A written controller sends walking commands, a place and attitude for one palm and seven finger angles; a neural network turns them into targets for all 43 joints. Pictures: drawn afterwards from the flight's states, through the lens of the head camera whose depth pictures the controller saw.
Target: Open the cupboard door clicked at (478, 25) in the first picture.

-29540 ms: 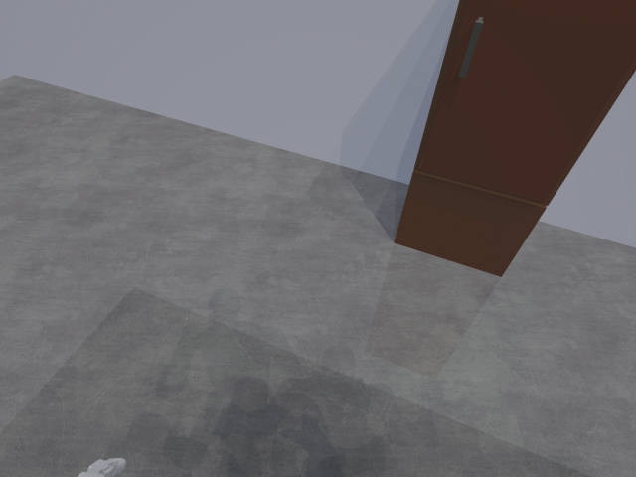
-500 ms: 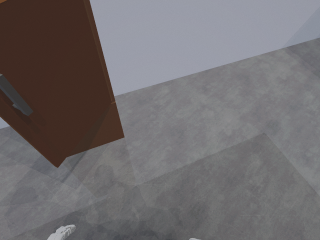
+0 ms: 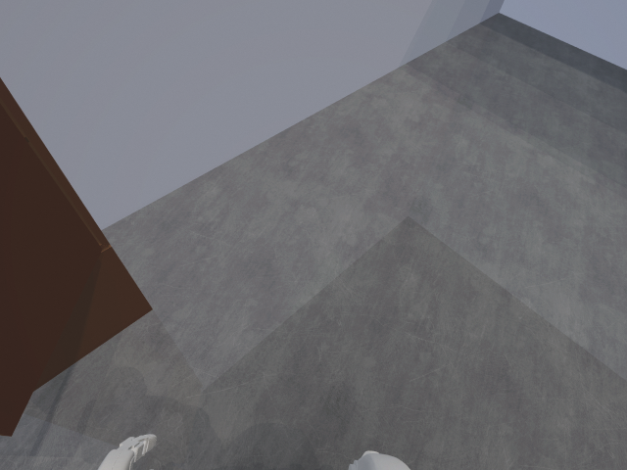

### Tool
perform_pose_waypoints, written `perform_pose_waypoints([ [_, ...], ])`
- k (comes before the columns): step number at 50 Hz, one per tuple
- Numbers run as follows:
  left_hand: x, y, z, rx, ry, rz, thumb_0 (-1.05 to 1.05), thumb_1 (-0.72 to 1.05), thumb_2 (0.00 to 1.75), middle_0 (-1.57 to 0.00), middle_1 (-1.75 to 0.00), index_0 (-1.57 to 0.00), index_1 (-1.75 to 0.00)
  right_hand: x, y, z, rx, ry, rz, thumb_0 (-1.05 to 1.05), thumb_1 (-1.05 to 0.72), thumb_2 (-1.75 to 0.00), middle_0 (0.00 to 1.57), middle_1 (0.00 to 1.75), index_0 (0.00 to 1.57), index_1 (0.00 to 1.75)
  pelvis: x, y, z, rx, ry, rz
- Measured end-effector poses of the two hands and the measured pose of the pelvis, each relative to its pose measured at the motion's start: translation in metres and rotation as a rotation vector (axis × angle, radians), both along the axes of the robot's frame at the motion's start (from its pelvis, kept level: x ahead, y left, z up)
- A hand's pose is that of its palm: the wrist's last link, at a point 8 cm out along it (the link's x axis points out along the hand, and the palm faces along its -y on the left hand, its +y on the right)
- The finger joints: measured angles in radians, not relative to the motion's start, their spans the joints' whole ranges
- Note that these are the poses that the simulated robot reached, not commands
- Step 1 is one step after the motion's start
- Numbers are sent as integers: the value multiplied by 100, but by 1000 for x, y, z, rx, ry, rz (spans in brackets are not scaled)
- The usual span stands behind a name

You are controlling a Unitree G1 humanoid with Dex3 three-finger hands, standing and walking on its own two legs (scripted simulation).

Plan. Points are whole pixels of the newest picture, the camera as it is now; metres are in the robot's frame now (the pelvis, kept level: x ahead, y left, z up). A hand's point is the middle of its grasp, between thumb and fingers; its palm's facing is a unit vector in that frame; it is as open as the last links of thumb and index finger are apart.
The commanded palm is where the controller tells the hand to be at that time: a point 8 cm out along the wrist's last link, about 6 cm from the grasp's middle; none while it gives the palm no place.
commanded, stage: walk to a spot facing it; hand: left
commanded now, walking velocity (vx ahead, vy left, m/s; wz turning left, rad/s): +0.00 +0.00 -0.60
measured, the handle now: out of the picture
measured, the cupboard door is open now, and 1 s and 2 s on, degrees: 42 42 42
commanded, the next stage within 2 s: turn to face it in 1.46 s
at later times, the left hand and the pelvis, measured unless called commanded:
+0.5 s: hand (211, 419) +0.20 +0.16 -0.17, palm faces -0.31 -0.93 -0.19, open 7.4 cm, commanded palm none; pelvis +0.06 -0.01 +0.00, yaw -20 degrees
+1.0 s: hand (305, 332) +0.36 +0.02 -0.19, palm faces -0.59 -0.79 -0.16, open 7.4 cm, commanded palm none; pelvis +0.22 -0.11 -0.02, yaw -38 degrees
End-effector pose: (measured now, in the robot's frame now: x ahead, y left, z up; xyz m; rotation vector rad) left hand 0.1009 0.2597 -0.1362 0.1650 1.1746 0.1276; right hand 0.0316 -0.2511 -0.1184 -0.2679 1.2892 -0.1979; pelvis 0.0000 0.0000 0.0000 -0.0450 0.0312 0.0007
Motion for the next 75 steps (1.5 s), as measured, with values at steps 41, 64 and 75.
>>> perform_pose_waypoints([
  [41, 235, -174, -2, 32, -15, -546, 1, 91, 89, -20, -30, -20, -30, -24, -73, -19, 48, 41, -587, 1, -91, -90, 20, 30, 20, 30, 133, -89, -10, 33, -1, -532],
  [64, 473, -407, 2, -36, -76, -897, 1, 91, 89, -20, -30, -19, -30, 61, -91, -21, 141, 120, -908, 1, -91, -90, 20, 30, 20, 30, 305, -220, -12, 33, 3, -812],
  [75, 505, -475, -7, 18, 26, -922, 1, 91, 89, -20, -30, -19, -30, 156, -232, -11, 50, -34, -962, 1, -91, -90, 20, 30, 20, 30, 367, -306, -3, 45, -11, -903],
])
